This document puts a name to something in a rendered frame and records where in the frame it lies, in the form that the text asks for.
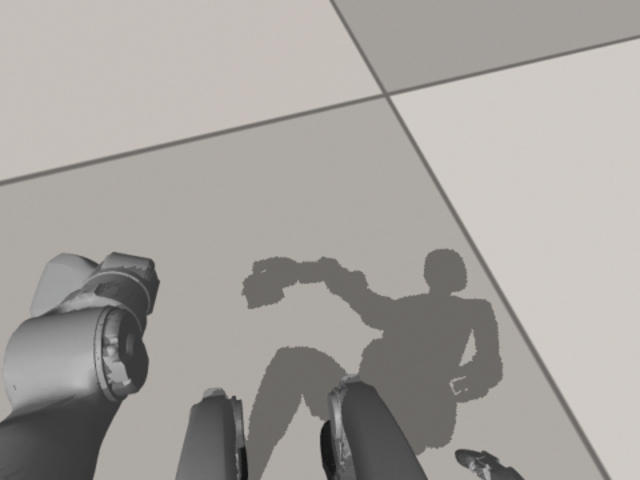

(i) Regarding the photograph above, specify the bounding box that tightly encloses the right robot hand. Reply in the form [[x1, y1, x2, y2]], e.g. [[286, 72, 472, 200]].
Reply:
[[455, 449, 524, 480]]

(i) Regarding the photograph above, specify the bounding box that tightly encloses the right robot foot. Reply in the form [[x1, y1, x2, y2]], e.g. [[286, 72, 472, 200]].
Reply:
[[320, 420, 336, 480]]

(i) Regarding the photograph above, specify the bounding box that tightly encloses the left robot hand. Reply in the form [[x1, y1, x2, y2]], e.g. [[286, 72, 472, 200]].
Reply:
[[30, 254, 99, 318]]

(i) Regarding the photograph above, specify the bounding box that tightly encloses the left robot arm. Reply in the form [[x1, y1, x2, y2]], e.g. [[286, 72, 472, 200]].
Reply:
[[0, 252, 160, 480]]

